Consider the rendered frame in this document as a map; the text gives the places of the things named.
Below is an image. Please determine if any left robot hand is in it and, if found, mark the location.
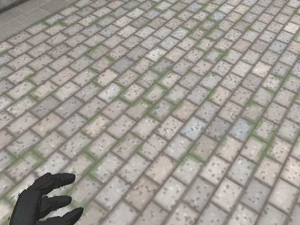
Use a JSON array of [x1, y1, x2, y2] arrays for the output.
[[8, 172, 83, 225]]

